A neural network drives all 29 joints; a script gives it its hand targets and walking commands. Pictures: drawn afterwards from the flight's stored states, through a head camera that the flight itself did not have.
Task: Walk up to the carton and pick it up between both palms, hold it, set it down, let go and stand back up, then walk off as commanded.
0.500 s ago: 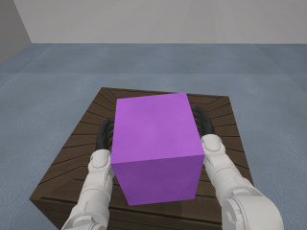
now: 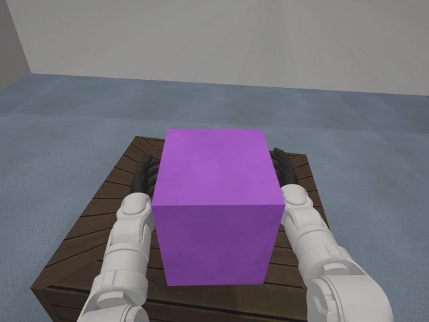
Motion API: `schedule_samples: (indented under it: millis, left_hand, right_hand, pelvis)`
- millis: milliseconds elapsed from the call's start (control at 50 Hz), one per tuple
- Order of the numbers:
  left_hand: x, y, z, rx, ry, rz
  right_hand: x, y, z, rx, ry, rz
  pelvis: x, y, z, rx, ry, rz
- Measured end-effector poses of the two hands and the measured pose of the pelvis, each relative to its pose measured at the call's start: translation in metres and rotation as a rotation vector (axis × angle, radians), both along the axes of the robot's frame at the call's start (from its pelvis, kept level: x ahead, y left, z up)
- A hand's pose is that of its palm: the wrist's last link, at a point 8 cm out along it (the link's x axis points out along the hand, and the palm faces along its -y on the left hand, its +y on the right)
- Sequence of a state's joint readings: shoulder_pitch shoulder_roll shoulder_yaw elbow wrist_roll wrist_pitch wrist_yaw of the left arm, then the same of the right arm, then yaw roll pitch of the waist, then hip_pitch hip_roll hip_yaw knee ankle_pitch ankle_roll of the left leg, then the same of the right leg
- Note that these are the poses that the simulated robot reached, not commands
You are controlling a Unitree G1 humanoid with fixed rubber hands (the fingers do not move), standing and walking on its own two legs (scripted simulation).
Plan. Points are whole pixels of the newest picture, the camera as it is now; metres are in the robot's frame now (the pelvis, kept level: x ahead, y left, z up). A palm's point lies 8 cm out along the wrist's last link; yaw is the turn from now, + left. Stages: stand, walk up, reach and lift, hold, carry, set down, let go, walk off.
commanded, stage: reach and lift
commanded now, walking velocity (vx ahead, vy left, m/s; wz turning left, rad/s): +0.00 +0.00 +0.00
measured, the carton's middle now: (215, 206) +0.36 +0.03 +0.08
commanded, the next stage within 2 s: hold in 1.34 s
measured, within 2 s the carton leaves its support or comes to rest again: neither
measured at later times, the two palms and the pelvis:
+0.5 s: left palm (138, 182) +0.35 +0.18 +0.14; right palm (287, 179) +0.38 -0.11 +0.15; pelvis +0.00 +0.00 +0.00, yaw +0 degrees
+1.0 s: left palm (137, 175) +0.35 +0.18 +0.16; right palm (288, 176) +0.38 -0.11 +0.16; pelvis +0.00 +0.00 +0.00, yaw +0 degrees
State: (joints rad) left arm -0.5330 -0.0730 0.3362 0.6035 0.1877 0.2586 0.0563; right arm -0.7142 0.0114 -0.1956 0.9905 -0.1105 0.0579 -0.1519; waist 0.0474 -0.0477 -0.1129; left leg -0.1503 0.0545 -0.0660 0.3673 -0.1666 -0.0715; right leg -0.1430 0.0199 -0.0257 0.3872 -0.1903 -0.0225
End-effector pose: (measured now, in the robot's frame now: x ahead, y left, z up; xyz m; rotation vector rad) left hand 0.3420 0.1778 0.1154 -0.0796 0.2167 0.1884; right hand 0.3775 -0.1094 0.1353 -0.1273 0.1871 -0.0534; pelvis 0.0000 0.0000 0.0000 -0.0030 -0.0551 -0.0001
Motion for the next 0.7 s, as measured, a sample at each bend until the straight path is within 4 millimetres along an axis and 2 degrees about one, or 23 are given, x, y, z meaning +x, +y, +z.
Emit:
schedule_samples:
  millis: [700]
  left_hand:
    - [0.009,0.006,0.030,0.004,-0.008,-0.029]
  right_hand:
    - [0.000,0.004,0.019,0.065,-0.009,-0.037]
  pelvis:
    - [-0.001,0.005,0.000,0.000,-0.002,0.004]
